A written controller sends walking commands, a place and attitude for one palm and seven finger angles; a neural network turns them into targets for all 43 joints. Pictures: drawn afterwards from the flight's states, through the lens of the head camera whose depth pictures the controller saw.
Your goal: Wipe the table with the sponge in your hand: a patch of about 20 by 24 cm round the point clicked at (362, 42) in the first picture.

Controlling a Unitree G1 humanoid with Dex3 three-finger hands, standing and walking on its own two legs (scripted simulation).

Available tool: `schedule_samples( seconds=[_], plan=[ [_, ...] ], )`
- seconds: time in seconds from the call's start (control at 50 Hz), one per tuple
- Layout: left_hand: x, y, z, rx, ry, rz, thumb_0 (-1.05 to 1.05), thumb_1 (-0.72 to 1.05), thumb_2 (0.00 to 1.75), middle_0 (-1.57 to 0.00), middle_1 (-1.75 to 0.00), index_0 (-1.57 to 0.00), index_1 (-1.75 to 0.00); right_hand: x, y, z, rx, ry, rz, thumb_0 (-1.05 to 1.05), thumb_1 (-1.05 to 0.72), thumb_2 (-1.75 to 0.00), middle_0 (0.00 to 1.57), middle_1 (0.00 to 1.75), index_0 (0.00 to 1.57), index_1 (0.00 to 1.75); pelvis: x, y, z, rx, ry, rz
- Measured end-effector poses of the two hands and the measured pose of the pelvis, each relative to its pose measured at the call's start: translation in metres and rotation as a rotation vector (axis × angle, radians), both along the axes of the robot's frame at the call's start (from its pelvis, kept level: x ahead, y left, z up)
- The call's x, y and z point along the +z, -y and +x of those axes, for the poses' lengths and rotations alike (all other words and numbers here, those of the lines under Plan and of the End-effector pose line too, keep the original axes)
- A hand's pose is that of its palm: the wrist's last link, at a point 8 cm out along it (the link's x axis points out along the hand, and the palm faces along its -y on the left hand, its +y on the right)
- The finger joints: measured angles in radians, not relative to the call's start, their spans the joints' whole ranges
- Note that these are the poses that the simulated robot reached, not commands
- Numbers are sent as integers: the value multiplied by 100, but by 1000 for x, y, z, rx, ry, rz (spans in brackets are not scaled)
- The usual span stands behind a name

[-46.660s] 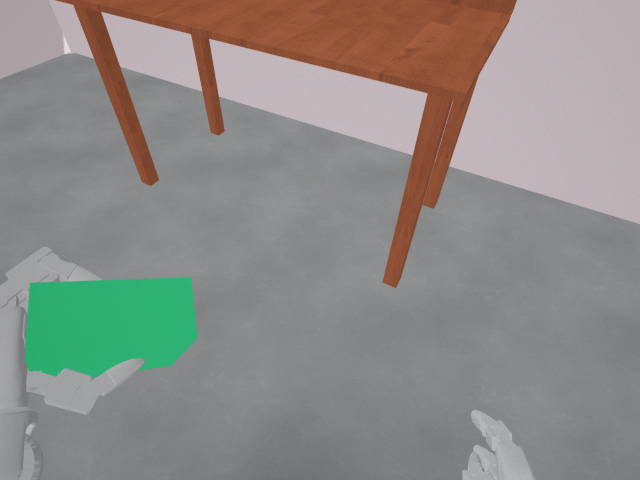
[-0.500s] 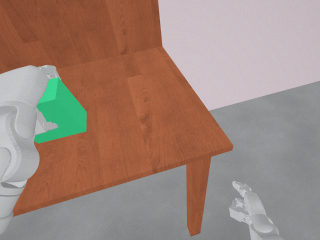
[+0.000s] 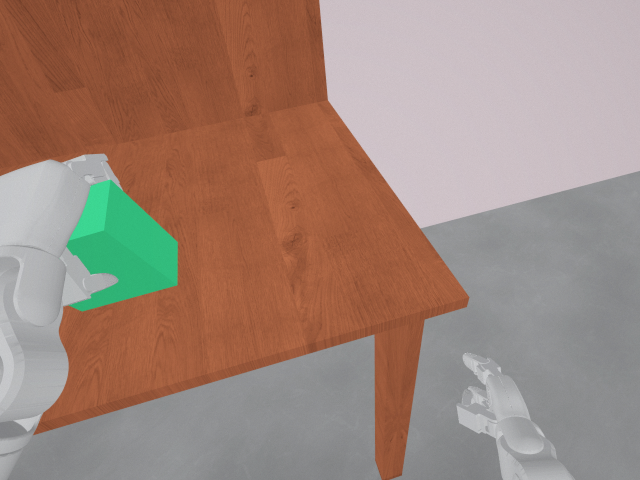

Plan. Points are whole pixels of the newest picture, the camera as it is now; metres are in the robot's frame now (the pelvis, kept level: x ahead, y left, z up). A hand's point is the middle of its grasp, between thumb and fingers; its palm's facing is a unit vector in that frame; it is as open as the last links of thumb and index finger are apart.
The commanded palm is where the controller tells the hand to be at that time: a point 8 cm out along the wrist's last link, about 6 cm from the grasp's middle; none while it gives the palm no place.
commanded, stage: bring the sponge back beside the body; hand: left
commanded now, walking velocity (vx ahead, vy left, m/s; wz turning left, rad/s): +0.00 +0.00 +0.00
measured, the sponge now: (108, 260) +0.24 +0.29 +0.20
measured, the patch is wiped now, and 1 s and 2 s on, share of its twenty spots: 0.95 0.95 0.95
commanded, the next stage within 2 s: step back with the hand held close in 0.88 s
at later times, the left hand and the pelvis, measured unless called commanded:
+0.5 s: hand (73, 260) +0.20 +0.27 +0.24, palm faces +0.36 -0.09 -0.93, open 9.7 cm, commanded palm +0.14 +0.28 +0.30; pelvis -0.01 +0.00 +0.00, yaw -1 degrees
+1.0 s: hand (76, 270) +0.19 +0.27 +0.24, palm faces +0.38 -0.11 -0.92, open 9.7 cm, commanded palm +0.15 +0.27 +0.28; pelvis -0.02 -0.01 +0.00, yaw -1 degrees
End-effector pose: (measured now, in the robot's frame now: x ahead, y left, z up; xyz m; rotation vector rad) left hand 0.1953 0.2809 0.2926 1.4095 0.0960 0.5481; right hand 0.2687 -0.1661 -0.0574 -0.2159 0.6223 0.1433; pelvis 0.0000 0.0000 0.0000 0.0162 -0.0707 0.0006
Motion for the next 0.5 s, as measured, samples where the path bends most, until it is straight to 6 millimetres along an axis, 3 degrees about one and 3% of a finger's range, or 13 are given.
schedule_samples(
  seconds=[0.5],
  plan=[
    [-4,13,-35,-30,64,-26,-1,-49,109,-75,-136,-78,-136,6,4,-17,-7,19,9,1,-90,-90,20,30,20,30,-1,4,-13,-17,30,4]
  ],
)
